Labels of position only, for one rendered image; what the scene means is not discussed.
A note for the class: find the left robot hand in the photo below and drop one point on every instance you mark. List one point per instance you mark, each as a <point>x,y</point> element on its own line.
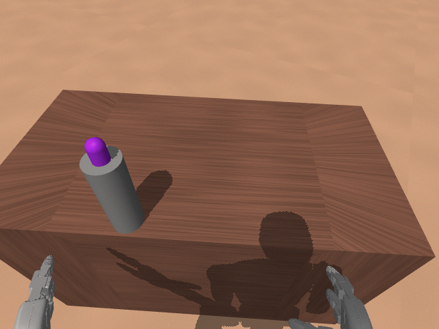
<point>36,312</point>

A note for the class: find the right robot hand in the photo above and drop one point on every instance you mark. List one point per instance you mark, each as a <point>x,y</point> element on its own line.
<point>348,311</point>

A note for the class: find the bottle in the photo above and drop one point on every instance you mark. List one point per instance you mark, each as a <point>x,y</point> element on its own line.
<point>107,174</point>

